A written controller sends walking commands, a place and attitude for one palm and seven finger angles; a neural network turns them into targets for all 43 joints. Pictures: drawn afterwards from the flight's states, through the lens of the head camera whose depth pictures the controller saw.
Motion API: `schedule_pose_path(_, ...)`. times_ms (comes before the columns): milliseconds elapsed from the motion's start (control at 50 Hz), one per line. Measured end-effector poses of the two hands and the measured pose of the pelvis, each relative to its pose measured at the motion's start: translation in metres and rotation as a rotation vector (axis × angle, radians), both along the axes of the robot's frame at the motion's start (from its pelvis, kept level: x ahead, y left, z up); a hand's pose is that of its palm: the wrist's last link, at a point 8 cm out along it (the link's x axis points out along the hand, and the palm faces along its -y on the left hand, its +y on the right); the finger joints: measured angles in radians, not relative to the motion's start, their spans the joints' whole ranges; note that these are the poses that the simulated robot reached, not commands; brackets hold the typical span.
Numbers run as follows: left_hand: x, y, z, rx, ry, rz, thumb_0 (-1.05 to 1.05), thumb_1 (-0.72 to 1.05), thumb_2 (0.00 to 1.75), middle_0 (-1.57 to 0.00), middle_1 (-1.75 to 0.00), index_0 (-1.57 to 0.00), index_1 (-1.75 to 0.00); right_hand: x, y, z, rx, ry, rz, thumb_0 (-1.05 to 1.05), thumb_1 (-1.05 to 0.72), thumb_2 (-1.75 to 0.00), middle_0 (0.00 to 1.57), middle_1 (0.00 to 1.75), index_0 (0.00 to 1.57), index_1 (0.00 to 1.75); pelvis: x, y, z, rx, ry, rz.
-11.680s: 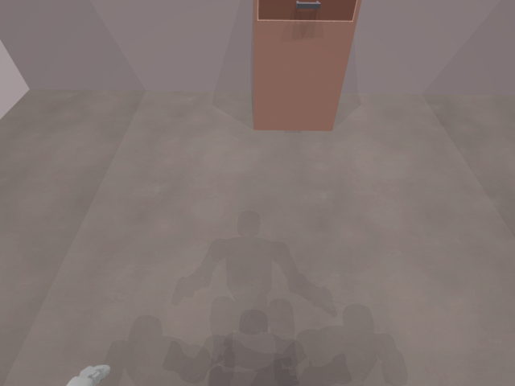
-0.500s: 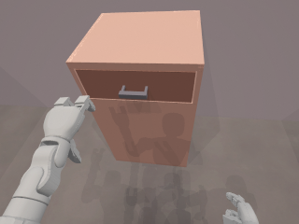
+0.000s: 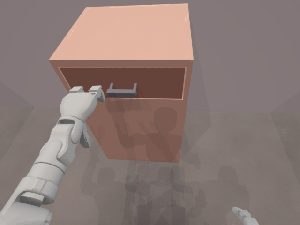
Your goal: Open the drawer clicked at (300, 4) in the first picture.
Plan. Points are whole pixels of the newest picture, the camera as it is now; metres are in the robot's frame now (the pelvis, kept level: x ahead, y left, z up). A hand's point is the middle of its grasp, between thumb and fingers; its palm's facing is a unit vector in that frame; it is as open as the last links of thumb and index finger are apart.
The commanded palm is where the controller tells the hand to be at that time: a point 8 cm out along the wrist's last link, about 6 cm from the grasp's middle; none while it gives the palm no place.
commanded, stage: move the hooked fingers above the handle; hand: left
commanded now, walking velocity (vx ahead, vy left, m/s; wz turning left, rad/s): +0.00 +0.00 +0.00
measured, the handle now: (122, 89) +0.58 +0.16 -0.02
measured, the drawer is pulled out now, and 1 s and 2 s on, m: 0.00 0.00 0.00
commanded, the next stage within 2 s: none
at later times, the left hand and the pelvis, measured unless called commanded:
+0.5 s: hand (107, 103) +0.45 +0.18 +0.04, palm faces -0.09 -0.03 -1.00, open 13.8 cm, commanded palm +0.45 +0.20 +0.11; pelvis +0.02 -0.01 -0.01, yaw +0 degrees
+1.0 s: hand (123, 91) +0.52 +0.14 +0.04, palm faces -0.06 -0.06 -1.00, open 13.8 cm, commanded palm +0.51 +0.18 +0.09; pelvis +0.02 +0.00 -0.02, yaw -1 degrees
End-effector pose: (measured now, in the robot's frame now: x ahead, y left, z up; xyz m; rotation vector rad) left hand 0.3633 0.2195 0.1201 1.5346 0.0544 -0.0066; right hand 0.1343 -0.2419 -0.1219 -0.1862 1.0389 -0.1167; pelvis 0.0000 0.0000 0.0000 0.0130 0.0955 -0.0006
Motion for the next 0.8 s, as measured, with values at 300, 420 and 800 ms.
schedule_pose_path(300,0.055,-0.021,-0.007,0.004,-0.056,-0.027,0.00,-0.49,0.30,-0.32,-1.20,-0.32,-1.20,-0.027,-0.022,-0.011,-0.024,0.090,-0.092,0.01,-0.91,-0.90,0.20,0.30,0.20,0.30,0.013,-0.005,-0.005,0.004,0.072,-0.014)
schedule_pose_path(420,0.070,-0.018,-0.018,0.035,0.035,0.025,0.00,-0.49,0.30,-0.32,-1.20,-0.32,-1.20,-0.033,-0.022,-0.013,-0.016,0.117,-0.105,0.01,-0.91,-0.90,0.20,0.30,0.20,0.30,0.017,-0.006,-0.006,0.002,0.091,-0.009)
schedule_pose_path(800,0.115,-0.029,-0.024,0.049,0.012,0.059,0.00,-0.49,0.30,-0.32,-1.20,-0.32,-1.20,-0.074,-0.024,-0.018,-0.033,0.207,-0.168,0.00,-0.91,-0.90,0.20,0.30,0.20,0.30,0.017,-0.002,-0.012,-0.004,0.161,-0.016)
